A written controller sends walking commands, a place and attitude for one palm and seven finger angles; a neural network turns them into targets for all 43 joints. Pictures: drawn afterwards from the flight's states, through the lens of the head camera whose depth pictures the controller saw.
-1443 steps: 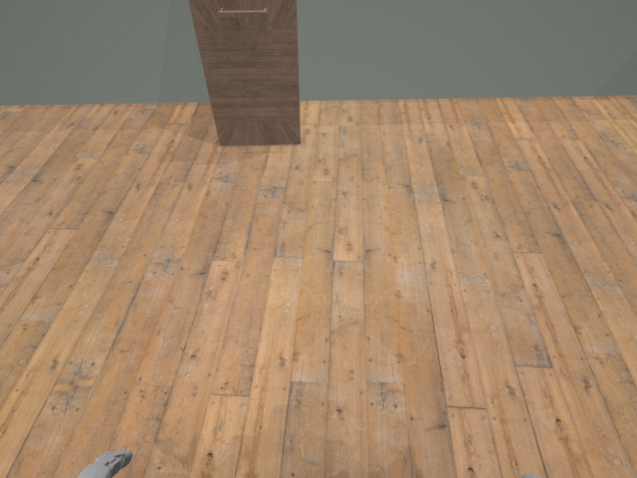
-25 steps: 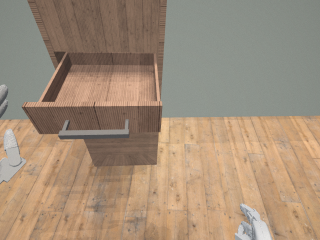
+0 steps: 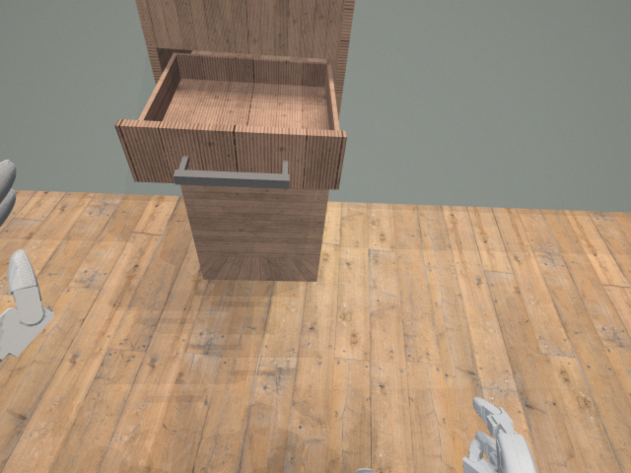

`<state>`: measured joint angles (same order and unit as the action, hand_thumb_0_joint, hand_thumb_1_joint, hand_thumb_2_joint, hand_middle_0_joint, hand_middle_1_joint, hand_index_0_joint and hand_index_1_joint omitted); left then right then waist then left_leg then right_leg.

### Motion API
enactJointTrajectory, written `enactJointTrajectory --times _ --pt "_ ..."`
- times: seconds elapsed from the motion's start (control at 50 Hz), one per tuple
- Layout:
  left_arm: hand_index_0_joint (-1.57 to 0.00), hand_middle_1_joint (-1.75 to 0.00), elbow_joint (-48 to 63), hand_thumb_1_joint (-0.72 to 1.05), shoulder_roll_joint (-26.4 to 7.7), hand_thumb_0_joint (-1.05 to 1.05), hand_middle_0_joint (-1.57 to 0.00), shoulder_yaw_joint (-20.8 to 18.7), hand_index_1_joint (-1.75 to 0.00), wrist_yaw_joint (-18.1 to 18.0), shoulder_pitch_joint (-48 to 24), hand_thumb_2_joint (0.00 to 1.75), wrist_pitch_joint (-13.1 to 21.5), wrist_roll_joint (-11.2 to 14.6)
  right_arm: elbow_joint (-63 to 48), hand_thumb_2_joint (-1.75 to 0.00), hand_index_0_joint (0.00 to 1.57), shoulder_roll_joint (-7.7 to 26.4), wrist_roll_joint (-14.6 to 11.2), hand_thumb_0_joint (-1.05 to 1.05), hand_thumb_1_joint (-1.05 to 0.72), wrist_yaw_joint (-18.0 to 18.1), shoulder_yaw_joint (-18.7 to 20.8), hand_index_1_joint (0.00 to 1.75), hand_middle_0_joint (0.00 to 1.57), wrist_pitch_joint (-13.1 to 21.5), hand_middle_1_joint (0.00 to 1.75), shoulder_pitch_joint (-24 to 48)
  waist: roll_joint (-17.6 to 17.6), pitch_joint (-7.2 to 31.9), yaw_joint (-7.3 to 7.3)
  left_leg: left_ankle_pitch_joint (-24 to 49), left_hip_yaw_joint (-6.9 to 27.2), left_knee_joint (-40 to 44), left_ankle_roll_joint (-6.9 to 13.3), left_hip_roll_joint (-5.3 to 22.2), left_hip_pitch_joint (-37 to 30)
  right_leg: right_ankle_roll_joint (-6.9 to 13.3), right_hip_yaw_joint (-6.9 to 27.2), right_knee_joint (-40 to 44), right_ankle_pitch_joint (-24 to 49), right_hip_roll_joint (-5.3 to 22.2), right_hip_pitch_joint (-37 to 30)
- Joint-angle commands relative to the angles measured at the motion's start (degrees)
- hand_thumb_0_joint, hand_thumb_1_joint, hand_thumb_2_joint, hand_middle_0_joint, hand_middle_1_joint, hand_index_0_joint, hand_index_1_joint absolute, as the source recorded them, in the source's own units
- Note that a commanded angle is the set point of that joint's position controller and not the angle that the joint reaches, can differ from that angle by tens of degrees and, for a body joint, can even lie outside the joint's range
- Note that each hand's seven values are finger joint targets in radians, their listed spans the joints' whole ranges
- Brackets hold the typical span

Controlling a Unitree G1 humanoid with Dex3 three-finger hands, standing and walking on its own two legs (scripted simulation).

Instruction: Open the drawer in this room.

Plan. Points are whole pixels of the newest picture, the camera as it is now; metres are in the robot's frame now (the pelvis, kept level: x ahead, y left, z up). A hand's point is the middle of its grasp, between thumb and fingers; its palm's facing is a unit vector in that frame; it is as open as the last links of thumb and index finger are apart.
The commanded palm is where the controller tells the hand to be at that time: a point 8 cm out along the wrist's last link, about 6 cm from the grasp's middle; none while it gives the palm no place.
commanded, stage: stop stepping back and stand still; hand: left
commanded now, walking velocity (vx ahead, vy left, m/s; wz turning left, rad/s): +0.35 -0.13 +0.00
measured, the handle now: (234, 171) +0.58 +0.17 +0.04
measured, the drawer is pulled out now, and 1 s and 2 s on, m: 0.30 0.30 0.30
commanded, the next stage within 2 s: let the arm hang, fingers relaxed in 0.54 s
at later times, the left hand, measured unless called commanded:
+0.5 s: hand (41, 382) +0.14 +0.20 +0.23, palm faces +0.36 -0.82 -0.45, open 7.4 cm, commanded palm +0.09 +0.24 +0.23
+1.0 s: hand out of the picture +0.00 +0.17 -0.16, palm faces +0.01 -0.98 -0.21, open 6.9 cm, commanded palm none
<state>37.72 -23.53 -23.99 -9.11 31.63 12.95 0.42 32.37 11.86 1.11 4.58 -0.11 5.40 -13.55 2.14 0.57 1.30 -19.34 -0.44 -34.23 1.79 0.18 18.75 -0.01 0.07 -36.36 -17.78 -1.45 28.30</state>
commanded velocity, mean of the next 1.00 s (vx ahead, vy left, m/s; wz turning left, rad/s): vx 0.10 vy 0.01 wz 0.00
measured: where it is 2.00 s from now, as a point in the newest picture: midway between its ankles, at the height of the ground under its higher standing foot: outside the picture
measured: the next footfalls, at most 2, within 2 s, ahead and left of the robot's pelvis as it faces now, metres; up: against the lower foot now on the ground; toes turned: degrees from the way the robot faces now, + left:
right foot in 0.32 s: +0.00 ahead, -0.12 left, +0.00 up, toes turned -3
left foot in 0.58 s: +0.00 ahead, +0.09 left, +0.00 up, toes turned +1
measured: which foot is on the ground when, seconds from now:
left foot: down 0.00-0.30, up 0.32-0.56, down 0.58-1.00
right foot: up 0.00-0.30, down 0.32-1.00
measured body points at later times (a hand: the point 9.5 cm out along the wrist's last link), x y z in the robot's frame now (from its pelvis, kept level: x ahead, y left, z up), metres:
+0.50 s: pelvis -0.06 -0.03 +0.01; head -0.07 +0.00 +0.46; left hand +0.11 +0.24 +0.25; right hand +0.06 -0.29 -0.06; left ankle +0.00 +0.09 -0.68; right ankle -0.10 -0.11 -0.73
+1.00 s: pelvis -0.06 -0.01 +0.00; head -0.04 -0.01 +0.45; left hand +0.00 +0.22 -0.14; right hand -0.03 -0.25 -0.15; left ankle -0.04 +0.08 -0.71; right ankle -0.04 -0.12 -0.73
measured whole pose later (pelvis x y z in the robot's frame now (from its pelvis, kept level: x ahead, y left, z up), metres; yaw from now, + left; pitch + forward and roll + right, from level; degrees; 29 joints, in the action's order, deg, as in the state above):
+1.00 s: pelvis -0.06 -0.01 +0.00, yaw +0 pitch -1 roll -2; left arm -45.6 -9.9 -1.1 -1.1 17.6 -2.7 -1.6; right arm 52.9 10.9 1.1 -0.3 0.5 -3.3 -16.6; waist -1.5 -4.1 0.9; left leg -23.0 -0.7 -44.8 0.7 0.5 21.7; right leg 2.0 -4.3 -33.7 -16.4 -1.5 16.3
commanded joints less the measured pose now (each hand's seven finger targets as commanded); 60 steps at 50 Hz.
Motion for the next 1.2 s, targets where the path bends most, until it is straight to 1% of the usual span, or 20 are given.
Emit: enactJointTrajectory --times 0.0,0.12,0.22,0.24,0.28,0.32,0.34,0.44,0.5,0.6,0.62,0.66,0.7,0.78,0.82,0.84,0.92,1.0,1.04,1.18 --pt "-0.20 -0.30 16.49 0.90 -11.63 0.00 -0.20 -9.42 -0.30 -1.66 -5.20 0.90 4.42 -0.10 -6.88 -0.90 0.20 6.10 -0.43 0.00 -0.90 -0.42 2.98 0.30 0.20 5.85 0.30 2.92 -14.24 3.38 0.61 -18.86 18.60 24.84 6.85 17.02 2.67 -1.67 1.01 -29.03 -6.19 -0.07 1.68" --pt "-0.20 -0.30 10.15 0.90 -8.41 0.00 -0.20 -5.55 -0.30 -1.93 -5.40 0.90 1.96 -0.63 -4.24 -0.90 0.20 6.54 -0.89 0.00 -0.90 -0.97 2.37 0.30 0.20 7.02 0.30 4.99 -12.48 -3.58 -0.21 -21.37 12.70 27.60 5.03 14.93 2.80 -0.26 -5.12 -16.67 -4.40 1.11 -0.08" --pt "-0.20 -0.30 7.79 0.90 -8.87 0.00 -0.20 -5.45 -0.30 -1.93 -4.46 0.90 0.06 0.51 -4.27 -0.90 0.20 7.12 -0.06 0.00 -0.90 0.01 2.32 0.30 0.20 5.28 0.30 4.98 -15.18 2.02 -0.26 -17.26 5.28 21.59 1.97 11.05 2.47 1.56 -11.20 8.95 -10.04 -2.18 -19.45" --pt "-0.20 -0.30 9.32 0.90 -8.55 0.00 -0.20 -4.84 -0.30 -1.64 -4.36 0.90 0.00 0.66 -4.62 -0.90 0.20 6.81 -0.26 0.00 -0.90 -0.28 2.25 0.30 0.20 4.91 0.30 5.42 -11.23 3.77 -0.73 -14.97 2.63 14.45 1.36 8.70 5.19 2.72 -8.59 13.57 -8.30 -0.55 -24.50" --pt "-0.20 -0.30 11.29 0.90 -13.29 0.00 -0.20 -8.22 -0.30 -1.13 -2.92 0.90 0.21 1.20 -4.49 -0.90 0.20 5.32 -0.61 0.00 -0.90 -1.09 2.44 0.30 0.20 3.58 0.30 5.16 12.52 4.47 -1.65 -5.61 -3.27 -17.30 -1.06 0.86 17.48 11.60 21.29 25.94 -8.86 19.52 -25.15" --pt "-0.20 -0.30 13.83 0.90 -18.72 0.00 -0.20 -14.15 -0.30 -1.57 -5.94 0.90 3.27 1.54 -4.27 -0.90 0.20 6.42 0.47 0.00 -0.90 -1.31 2.11 0.30 0.20 4.36 0.30 5.90 6.44 3.70 -1.44 -6.01 -1.34 -29.61 -2.69 2.19 24.95 14.32 19.22 21.69 24.67 24.34 -27.51" --pt "-0.20 -0.30 12.71 0.90 -14.46 0.00 -0.20 -10.91 -0.30 -1.27 -6.07 0.90 3.48 1.41 -2.96 -0.90 0.20 5.19 -0.50 0.00 -0.90 -1.83 2.38 0.30 0.20 4.53 0.30 3.87 8.39 9.64 -0.37 -6.00 1.15 -28.21 -2.36 3.68 21.17 13.64 16.48 20.54 9.32 23.34 -27.70" --pt "-0.20 -0.30 10.60 0.90 -10.91 0.00 -0.20 -9.38 -0.30 -0.57 -1.79 0.90 4.07 1.61 -4.07 -0.90 0.20 4.84 -0.78 0.00 -0.90 -0.10 2.15 0.30 0.20 4.13 0.30 6.45 1.72 -2.09 -0.65 0.89 -3.04 -9.33 -1.39 4.72 8.32 10.00 7.75 22.86 -0.40 16.70 -11.49" --pt "-0.20 -0.30 7.88 0.90 -9.12 0.00 -0.20 -7.26 -0.30 -1.04 -3.77 0.90 3.84 1.47 -3.04 -0.90 0.20 5.72 -0.47 0.00 -0.90 0.71 2.43 0.30 0.20 5.54 0.30 3.90 1.29 -0.35 -0.30 3.70 -6.33 3.18 -0.57 1.84 -2.54 7.51 6.17 19.31 -4.46 14.09 -10.81" --pt "-0.20 -0.30 10.15 0.90 -10.46 0.00 -0.20 -7.97 -0.30 -1.18 -5.44 0.90 4.45 1.80 -5.01 -0.90 0.20 8.59 -1.50 0.00 -0.90 0.60 3.31 0.30 0.20 6.38 0.30 3.69 -12.01 3.06 -0.86 13.61 11.60 12.15 5.03 13.79 -7.81 -0.65 -2.38 1.88 -2.24 2.41 -8.89" --pt "-0.20 -0.30 -37.91 0.90 5.03 0.00 -0.20 17.80 -0.30 6.43 -4.22 0.90 -5.65 -4.26 8.82 -0.90 0.20 15.50 -0.55 0.00 -0.90 -3.86 6.03 0.30 0.20 7.80 0.30 1.48 -15.44 1.85 3.99 30.39 9.83 5.86 5.15 13.34 -11.55 -0.73 -5.49 -10.57 0.90 3.55 2.21" --pt "-0.20 -0.30 -39.30 0.90 7.50 0.00 -0.20 17.10 -0.30 8.10 -8.02 0.90 -14.30 -3.11 6.89 -0.90 0.20 11.59 -0.22 0.00 -0.90 -4.20 5.03 0.30 0.20 -0.14 0.30 -4.00 -13.88 4.15 4.00 49.67 15.60 8.82 10.31 16.70 -11.99 -2.12 -0.55 -24.21 -16.45 1.40 5.32" --pt "-0.20 -0.30 -44.02 0.90 7.27 0.00 -0.20 18.69 -0.30 8.18 -11.75 0.90 -14.48 -2.75 6.19 -0.90 0.20 11.55 1.41 0.00 -0.90 -3.63 4.45 0.30 0.20 -1.16 0.30 -2.71 -3.77 5.31 2.60 40.99 16.92 7.76 11.94 17.97 -8.80 -1.77 1.98 -23.12 -18.57 2.71 3.03" --pt "-0.20 -0.30 -61.77 0.90 2.54 0.00 -0.20 18.33 -0.30 8.84 -7.94 0.90 -14.26 -2.62 7.03 -0.90 0.20 9.77 0.71 0.00 -0.90 -3.91 2.49 0.30 0.20 -4.29 0.30 5.93 5.94 4.19 -5.31 0.44 5.33 5.44 3.03 7.90 12.59 -1.02 1.84 3.26 -4.78 4.39 -23.54" --pt "-0.20 -0.30 -65.74 0.90 -5.16 0.00 -0.20 18.32 -0.30 8.57 -12.22 0.90 -14.20 -2.77 7.12 -0.90 0.20 7.10 -0.05 0.00 -0.90 -4.54 2.33 0.30 0.20 -6.11 0.30 5.88 12.53 -2.07 -3.80 -9.72 -0.31 -11.67 -2.20 -1.41 12.00 6.52 26.88 28.02 -26.76 20.43 -9.86" --pt "-0.20 -0.30 -67.13 0.90 -5.79 0.00 -0.20 18.89 -0.30 8.76 -16.82 0.90 -14.66 -2.56 7.79 -0.90 0.20 7.54 0.11 0.00 -0.90 -4.92 2.51 0.30 0.20 -6.81 0.30 4.83 5.92 -4.31 -1.85 -10.28 -0.07 -18.09 -2.12 -0.78 7.95 9.49 27.09 29.47 -27.45 21.81 -2.89" --pt "-0.20 -0.30 -76.67 0.90 0.08 0.00 -0.20 19.95 -0.30 7.85 -20.97 0.90 -13.38 -2.12 14.52 -0.90 0.20 5.90 -0.12 0.00 -0.90 -4.52 2.88 0.30 0.20 -7.19 0.30 -0.57 5.93 -6.98 1.17 -5.31 1.23 -16.35 -1.24 1.91 3.34 9.25 14.80 24.48 -7.23 14.69 -4.11" --pt "-0.20 -0.30 -84.29 0.90 6.78 0.00 -0.20 20.57 -0.30 7.81 -13.31 0.90 -12.58 -0.77 19.53 -0.90 0.20 5.13 0.28 0.00 -0.90 -3.32 2.23 0.30 0.20 -4.57 0.30 -6.44 -14.75 4.52 -0.90 21.79 11.07 12.50 1.97 9.12 -11.28 2.46 3.28 6.25 9.79 5.50 -12.61" --pt "-0.20 -0.30 -87.19 0.90 7.41 0.00 -0.20 21.35 -0.30 7.72 -13.50 0.90 -12.88 -0.86 19.43 -0.90 0.20 7.20 0.61 0.00 -0.90 -2.60 2.30 0.30 0.20 -5.11 0.30 -2.32 -9.78 2.83 -2.32 17.52 12.10 14.37 4.97 12.71 -3.70 0.96 0.85 9.72 3.12 4.02 -19.01" --pt "-0.20 -0.30 -96.19 0.90 3.48 0.00 -0.20 21.55 -0.30 7.83 -16.16 0.90 -12.45 -1.03 25.28 -0.90 0.20 7.37 -0.39 0.00 -0.90 -2.23 2.27 0.30 0.20 -4.20 0.30 -3.72 -4.53 2.09 -1.14 20.12 6.73 15.96 1.41 7.47 -10.32 2.17 1.75 13.88 12.25 6.24 -20.37"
